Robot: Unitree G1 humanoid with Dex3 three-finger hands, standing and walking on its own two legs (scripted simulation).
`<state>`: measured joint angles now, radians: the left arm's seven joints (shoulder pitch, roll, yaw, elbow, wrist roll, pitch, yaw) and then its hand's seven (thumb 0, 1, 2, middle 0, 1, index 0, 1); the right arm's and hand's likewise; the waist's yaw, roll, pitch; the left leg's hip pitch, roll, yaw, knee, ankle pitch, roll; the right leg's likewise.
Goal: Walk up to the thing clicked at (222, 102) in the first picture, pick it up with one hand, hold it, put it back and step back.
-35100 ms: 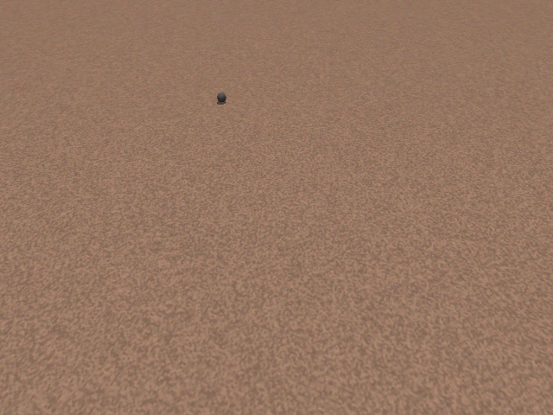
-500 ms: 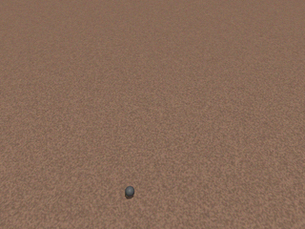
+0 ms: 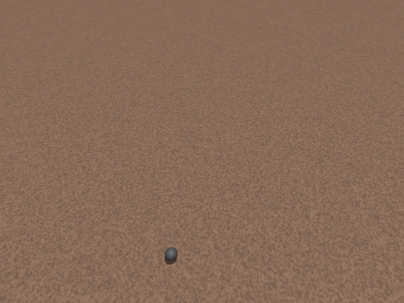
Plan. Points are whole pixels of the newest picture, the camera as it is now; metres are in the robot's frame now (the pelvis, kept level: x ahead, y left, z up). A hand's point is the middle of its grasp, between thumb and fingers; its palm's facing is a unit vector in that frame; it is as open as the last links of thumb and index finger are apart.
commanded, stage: stand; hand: left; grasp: from above
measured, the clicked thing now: (171, 253) +0.45 +0.20 -0.75
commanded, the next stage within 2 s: step back in 0.20 s
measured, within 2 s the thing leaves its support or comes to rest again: neither
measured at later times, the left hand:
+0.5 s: hand out of the picture +0.08 +0.31 -0.18, palm faces -0.01 -0.93 -0.38, open 7.4 cm
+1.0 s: hand out of the picture -0.03 +0.33 -0.17, palm faces -0.10 -0.91 -0.41, open 7.4 cm
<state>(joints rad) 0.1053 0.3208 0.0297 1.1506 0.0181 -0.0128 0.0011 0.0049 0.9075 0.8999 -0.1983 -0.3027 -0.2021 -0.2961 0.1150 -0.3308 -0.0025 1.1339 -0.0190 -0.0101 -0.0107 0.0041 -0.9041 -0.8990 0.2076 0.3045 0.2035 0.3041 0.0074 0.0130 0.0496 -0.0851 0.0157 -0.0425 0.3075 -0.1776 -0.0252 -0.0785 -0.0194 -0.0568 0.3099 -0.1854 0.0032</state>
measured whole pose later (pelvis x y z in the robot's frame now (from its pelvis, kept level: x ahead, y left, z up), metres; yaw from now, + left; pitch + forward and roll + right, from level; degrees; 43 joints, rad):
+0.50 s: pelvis -0.05 +0.04 -0.02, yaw +1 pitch -1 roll -1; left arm 0.04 0.38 0.08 0.97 0.03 0.03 0.01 0.01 0.90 0.90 -0.20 -0.30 -0.20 -0.30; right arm 0.13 -0.41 -0.05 0.98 0.00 0.04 0.01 0.00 -0.91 -0.90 0.21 0.30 0.20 0.30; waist -0.02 -0.01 0.17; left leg -0.30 -0.03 -0.03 0.74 -0.38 0.05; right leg -0.31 -0.08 -0.04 0.58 -0.25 0.04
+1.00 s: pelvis -0.14 +0.06 -0.03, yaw -5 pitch -3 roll +0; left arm 0.14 0.36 0.08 0.90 0.03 0.05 0.00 0.01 0.91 0.90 -0.20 -0.30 -0.20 -0.30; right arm 0.08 -0.36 -0.04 0.87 -0.01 0.03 -0.02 0.00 -0.90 -0.90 0.21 0.31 0.21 0.30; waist -0.01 0.03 0.21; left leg -0.36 0.01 0.08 0.66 -0.25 0.05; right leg -0.23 0.05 0.04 0.66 -0.36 -0.02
